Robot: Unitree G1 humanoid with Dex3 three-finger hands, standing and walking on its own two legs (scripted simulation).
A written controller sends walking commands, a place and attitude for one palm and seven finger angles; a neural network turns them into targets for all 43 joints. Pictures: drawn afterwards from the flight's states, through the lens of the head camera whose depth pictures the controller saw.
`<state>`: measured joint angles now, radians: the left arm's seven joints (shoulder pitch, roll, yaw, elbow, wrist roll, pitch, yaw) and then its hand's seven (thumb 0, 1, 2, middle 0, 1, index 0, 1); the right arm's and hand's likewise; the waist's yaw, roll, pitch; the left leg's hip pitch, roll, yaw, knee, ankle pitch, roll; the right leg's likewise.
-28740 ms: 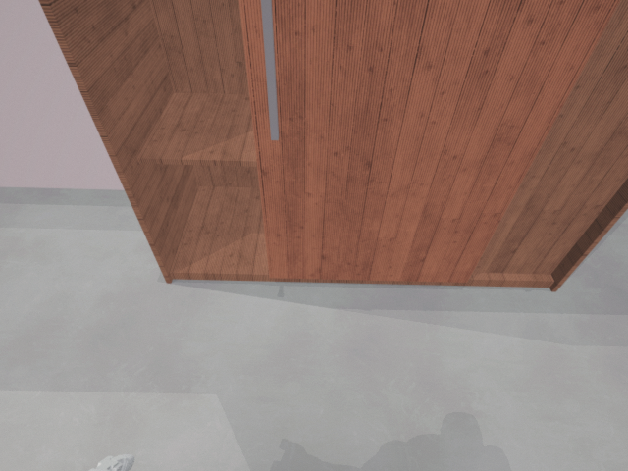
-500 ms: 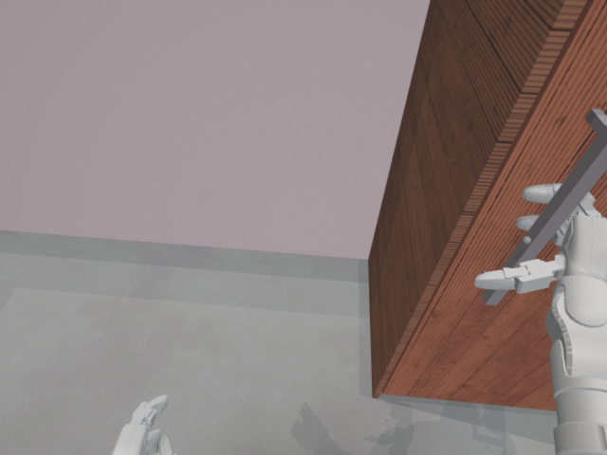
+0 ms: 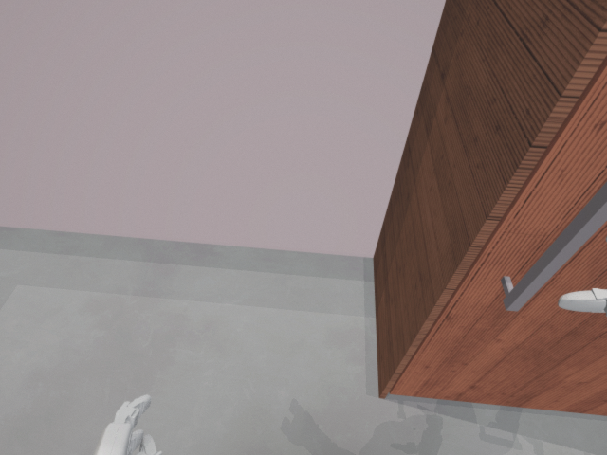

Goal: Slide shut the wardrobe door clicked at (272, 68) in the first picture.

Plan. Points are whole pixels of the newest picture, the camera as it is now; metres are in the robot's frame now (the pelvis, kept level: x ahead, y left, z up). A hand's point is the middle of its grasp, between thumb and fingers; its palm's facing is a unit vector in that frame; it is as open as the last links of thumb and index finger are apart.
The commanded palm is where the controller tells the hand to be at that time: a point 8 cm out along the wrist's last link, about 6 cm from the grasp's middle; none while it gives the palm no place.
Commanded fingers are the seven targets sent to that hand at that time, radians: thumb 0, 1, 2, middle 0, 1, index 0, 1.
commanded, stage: slip the hand off the handle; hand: right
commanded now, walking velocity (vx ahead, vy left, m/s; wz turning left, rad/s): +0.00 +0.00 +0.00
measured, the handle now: (562, 232) +0.38 -0.32 +0.11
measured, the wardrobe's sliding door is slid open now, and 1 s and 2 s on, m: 0.00 0.00 0.00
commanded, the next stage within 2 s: draw the hand back to the body in 0.84 s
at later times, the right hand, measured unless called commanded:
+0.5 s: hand out of the picture +0.28 -0.38 +0.11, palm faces +0.43 +0.86 -0.26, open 14.5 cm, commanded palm +0.23 -0.41 +0.14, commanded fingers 0.00 0.55 -0.20 0.25 1.15 0.25 1.15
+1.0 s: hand out of the picture +0.21 -0.37 +0.12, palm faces +0.45 +0.86 -0.23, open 14.6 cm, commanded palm +0.17 -0.40 +0.14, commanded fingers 0.00 0.55 -0.20 0.25 1.15 0.25 1.15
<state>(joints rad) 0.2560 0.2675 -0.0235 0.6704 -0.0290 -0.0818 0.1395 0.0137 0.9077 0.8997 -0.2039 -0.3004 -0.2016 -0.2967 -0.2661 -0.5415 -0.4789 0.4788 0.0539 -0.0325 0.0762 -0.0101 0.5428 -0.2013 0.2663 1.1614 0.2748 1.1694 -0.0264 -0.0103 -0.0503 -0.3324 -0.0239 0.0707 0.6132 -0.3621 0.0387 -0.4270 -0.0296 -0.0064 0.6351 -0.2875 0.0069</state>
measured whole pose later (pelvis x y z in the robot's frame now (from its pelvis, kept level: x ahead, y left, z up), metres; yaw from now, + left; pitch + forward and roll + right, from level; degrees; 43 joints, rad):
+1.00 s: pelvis -0.02 -0.04 +0.00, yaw -2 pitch +1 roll +2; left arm 0.21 0.22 -0.08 0.64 -0.02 -0.21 0.15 0.01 0.90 0.90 -0.21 -0.30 -0.20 -0.30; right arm 0.13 -0.42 -0.45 -0.01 0.19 0.02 0.11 -0.01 0.55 -0.20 0.26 1.15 0.26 1.15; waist -0.09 -0.02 -0.06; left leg -0.29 0.02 0.08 0.62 -0.35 -0.01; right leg -0.41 0.01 0.00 0.67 -0.28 -0.04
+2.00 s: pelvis +0.01 -0.03 +0.01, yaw +1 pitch -3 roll +0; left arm 0.22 0.22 -0.04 0.68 0.01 -0.16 0.09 0.02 0.91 0.90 -0.20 -0.30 -0.20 -0.30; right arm 0.41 -0.35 -0.34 -0.33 0.08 -0.06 -0.12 0.00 -0.30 -0.61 0.23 0.66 0.23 0.66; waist -0.08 -0.04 -0.01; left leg -0.09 0.01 0.03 0.44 -0.31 0.00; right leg -0.17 0.01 -0.04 0.46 -0.24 -0.03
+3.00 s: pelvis -0.02 -0.04 +0.01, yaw +2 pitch +0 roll +1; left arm 0.18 0.24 0.00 0.54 -0.01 0.01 0.08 0.02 0.91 0.90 -0.20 -0.30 -0.20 -0.30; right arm 0.53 -0.43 -0.38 -0.49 0.06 -0.15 -0.11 0.02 -0.89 -0.90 0.21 0.31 0.21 0.31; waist -0.01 -0.01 0.02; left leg -0.21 0.00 0.01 0.45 -0.24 -0.02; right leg -0.30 0.00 -0.07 0.49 -0.20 -0.05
